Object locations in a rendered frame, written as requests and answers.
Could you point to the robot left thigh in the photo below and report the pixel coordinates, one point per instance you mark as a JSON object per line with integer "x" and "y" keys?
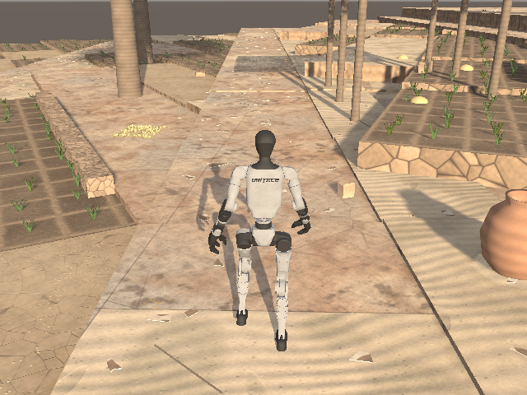
{"x": 244, "y": 240}

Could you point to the right robot forearm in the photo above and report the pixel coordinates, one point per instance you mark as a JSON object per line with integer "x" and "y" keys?
{"x": 303, "y": 214}

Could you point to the robot right upper arm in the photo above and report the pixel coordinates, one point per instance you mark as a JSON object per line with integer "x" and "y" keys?
{"x": 294, "y": 186}

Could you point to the robot right hand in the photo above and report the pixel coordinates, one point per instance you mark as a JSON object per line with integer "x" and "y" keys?
{"x": 298, "y": 223}

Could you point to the robot thigh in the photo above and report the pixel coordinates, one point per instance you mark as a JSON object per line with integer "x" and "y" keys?
{"x": 244, "y": 240}
{"x": 283, "y": 257}

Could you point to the left robot forearm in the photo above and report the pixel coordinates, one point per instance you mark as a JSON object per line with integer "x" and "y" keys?
{"x": 221, "y": 220}

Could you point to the robot right thigh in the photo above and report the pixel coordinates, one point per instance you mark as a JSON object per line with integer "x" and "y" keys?
{"x": 283, "y": 257}

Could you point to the robot left upper arm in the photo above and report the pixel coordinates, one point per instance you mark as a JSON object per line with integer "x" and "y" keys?
{"x": 234, "y": 187}

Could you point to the robot left hand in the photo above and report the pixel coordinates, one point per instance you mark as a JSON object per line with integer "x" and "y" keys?
{"x": 212, "y": 241}

